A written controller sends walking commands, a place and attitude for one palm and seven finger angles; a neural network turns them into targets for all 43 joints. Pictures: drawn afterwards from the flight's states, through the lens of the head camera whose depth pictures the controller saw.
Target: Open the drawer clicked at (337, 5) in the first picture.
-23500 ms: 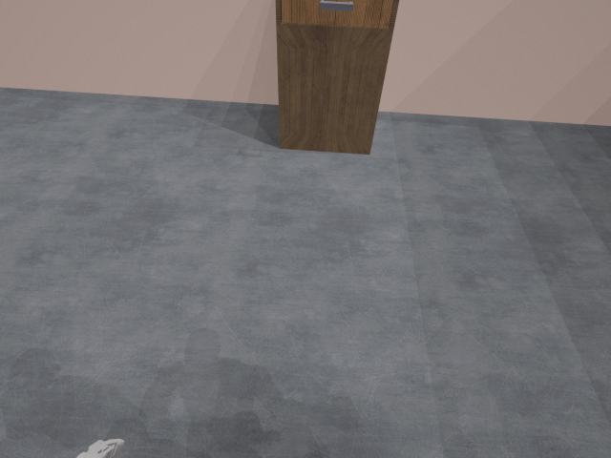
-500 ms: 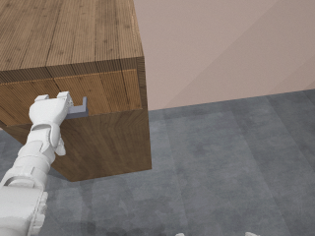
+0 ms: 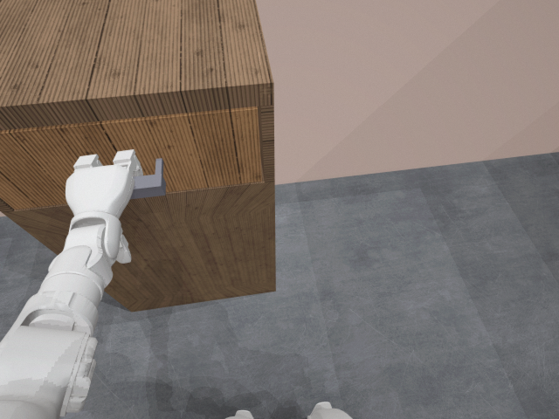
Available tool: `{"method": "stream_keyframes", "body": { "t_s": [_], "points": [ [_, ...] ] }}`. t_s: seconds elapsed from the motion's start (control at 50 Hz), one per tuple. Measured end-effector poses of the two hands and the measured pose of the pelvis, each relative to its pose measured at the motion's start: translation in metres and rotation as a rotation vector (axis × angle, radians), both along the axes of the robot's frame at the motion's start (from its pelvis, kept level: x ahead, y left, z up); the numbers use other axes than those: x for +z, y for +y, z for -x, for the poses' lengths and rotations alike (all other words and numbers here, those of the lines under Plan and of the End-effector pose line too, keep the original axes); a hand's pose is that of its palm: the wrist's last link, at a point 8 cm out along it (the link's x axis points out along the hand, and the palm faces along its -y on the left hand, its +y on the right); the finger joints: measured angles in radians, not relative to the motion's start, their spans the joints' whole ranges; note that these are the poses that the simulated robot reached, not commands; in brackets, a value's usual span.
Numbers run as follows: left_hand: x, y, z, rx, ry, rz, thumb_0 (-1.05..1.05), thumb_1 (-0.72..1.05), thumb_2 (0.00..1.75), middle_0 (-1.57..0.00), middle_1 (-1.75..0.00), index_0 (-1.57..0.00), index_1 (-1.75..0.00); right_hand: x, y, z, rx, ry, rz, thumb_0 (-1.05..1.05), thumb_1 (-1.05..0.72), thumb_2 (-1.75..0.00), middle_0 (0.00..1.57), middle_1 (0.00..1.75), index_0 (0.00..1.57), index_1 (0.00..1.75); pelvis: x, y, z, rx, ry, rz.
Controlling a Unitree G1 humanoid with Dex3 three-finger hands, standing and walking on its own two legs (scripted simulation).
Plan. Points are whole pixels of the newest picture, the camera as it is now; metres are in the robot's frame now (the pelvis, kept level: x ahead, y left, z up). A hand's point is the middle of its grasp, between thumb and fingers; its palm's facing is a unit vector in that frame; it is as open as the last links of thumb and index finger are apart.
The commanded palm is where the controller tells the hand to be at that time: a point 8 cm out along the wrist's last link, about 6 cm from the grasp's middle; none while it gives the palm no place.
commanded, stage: lower the fingers behind the handle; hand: left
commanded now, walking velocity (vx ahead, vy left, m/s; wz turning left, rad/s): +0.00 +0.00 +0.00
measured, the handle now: (122, 178) +0.48 +0.26 +0.02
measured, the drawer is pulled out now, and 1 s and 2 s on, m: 0.00 0.00 0.05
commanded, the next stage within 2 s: close the thumb around the handle in 0.16 s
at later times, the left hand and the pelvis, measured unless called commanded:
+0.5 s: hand (119, 208) +0.44 +0.26 +0.00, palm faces -0.01 -0.01 -1.00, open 12.1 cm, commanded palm +0.42 +0.26 +0.06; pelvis +0.01 +0.00 +0.00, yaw +0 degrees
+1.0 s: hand (117, 210) +0.43 +0.26 +0.00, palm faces -0.05 +0.00 -1.00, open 5.8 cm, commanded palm +0.42 +0.26 +0.06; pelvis +0.01 -0.01 +0.00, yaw +0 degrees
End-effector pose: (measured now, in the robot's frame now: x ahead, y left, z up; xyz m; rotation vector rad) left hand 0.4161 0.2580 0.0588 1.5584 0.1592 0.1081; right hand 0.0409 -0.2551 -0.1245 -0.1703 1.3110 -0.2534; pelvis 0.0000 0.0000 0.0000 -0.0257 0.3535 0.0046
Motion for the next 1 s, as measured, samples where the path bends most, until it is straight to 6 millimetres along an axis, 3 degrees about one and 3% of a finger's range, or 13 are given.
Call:
{"method": "stream_keyframes", "body": {
  "t_s": [0.2,0.38,0.54,0.84,0.9,1.0],
  "points": [
    [-0.005,0.001,0.0,-0.041,0.044,0.01,0.0,-0.49,0.3,-0.32,-1.21,-0.32,-1.21,0.009,-0.002,-0.007,0.008,-0.026,0.028,0.01,-0.9,-0.9,0.2,0.3,0.2,0.3,0.002,0.003,-0.002,0.001,-0.007,0.003],
    [-0.006,0.001,0.0,-0.049,-0.02,0.0,0.0,-0.44,0.32,-0.35,-1.23,-0.35,-1.22,0.004,-0.009,-0.015,0.031,-0.013,0.04,0.01,-0.9,-0.9,0.2,0.3,0.2,0.3,-0.002,0.004,-0.005,0.011,0.009,0.007],
    [-0.004,-0.002,-0.001,-0.012,-0.007,0.003,0.0,-0.15,0.44,-0.36,-1.25,-0.35,-1.26,0.005,-0.006,-0.024,0.033,-0.029,0.02,0.01,-0.9,-0.9,0.2,0.3,0.2,0.3,0.001,0.0,-0.007,0.01,-0.001,0.003],
    [0.0,0.0,-0.002,-0.029,0.019,0.002,0.0,0.62,0.78,-0.4,-1.33,-0.37,-1.31,0.009,-0.015,-0.02,0.02,-0.029,0.04,0.01,-0.9,-0.9,0.2,0.3,0.2,0.3,0.002,-0.006,-0.006,0.001,-0.001,-0.002],
    [-0.005,0.001,0.0,-0.029,0.025,-0.004,0.0,0.7,0.82,-0.4,-1.34,-0.37,-1.32,0.007,-0.017,-0.017,0.019,-0.019,0.042,0.01,-0.9,-0.9,0.2,0.3,0.2,0.3,0.001,-0.006,-0.006,0.001,0.004,-0.003],
    [-0.005,0.001,0.0,-0.029,0.015,-0.011,0.0,0.69,0.84,-0.38,-1.35,-0.38,-1.34,0.005,-0.018,-0.014,0.018,-0.009,0.042,0.01,-0.9,-0.9,0.2,0.3,0.2,0.3,0.0,-0.006,-0.006,0.003,0.009,-0.003]
  ]
}}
